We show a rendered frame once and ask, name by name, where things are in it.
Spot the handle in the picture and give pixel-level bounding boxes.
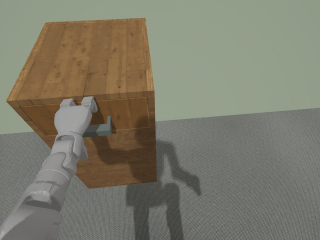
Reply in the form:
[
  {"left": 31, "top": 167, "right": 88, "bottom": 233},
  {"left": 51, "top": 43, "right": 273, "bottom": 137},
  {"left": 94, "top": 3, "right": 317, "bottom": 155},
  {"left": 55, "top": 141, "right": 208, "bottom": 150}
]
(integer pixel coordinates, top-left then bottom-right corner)
[{"left": 82, "top": 116, "right": 112, "bottom": 138}]

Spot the left robot forearm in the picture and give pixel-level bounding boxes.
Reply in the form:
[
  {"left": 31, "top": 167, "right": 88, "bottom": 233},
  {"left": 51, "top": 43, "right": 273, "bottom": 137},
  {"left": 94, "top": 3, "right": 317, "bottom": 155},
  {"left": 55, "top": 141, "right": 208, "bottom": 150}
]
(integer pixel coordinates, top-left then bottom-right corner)
[{"left": 0, "top": 131, "right": 84, "bottom": 240}]

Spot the robot left upper arm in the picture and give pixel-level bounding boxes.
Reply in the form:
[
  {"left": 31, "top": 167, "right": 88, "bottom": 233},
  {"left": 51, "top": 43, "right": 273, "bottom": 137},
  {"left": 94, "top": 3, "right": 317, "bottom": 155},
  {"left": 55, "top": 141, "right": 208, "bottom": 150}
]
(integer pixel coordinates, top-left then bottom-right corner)
[{"left": 1, "top": 204, "right": 63, "bottom": 240}]

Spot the left robot hand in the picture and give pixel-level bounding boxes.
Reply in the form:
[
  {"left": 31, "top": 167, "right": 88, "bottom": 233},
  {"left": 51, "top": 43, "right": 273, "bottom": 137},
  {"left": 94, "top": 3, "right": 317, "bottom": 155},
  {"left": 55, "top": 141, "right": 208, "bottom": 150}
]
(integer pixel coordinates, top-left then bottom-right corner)
[{"left": 54, "top": 96, "right": 98, "bottom": 161}]

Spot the cabinet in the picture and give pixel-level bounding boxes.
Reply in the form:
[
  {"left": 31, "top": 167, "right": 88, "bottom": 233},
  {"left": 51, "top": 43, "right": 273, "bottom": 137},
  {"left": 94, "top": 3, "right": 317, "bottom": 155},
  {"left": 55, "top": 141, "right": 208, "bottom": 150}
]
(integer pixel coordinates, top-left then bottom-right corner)
[{"left": 6, "top": 18, "right": 157, "bottom": 189}]

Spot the drawer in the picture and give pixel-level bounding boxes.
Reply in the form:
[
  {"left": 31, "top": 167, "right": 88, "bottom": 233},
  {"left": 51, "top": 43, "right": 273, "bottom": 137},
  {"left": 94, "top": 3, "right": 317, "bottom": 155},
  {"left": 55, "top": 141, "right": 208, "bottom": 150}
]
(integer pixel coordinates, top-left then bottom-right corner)
[{"left": 21, "top": 97, "right": 149, "bottom": 136}]

